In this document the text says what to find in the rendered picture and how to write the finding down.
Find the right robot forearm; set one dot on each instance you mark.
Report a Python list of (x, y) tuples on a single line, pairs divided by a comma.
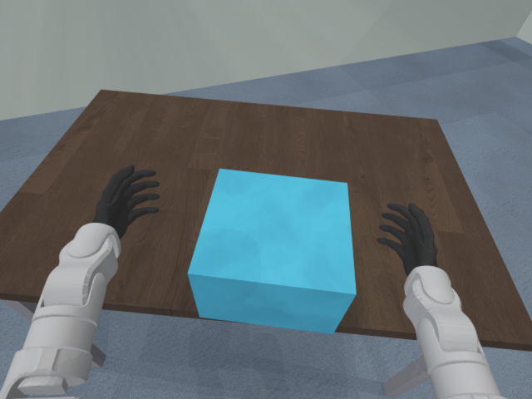
[(454, 358)]

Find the robot right hand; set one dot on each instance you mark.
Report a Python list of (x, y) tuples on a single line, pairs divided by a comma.
[(418, 247)]

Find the left robot forearm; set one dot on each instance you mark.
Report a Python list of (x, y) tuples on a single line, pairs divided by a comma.
[(56, 353)]

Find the carton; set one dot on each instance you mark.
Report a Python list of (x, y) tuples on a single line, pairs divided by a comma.
[(275, 250)]

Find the robot left hand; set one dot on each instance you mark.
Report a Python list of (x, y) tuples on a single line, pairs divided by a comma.
[(116, 204)]

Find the table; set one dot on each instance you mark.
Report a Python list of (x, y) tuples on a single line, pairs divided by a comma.
[(383, 159)]

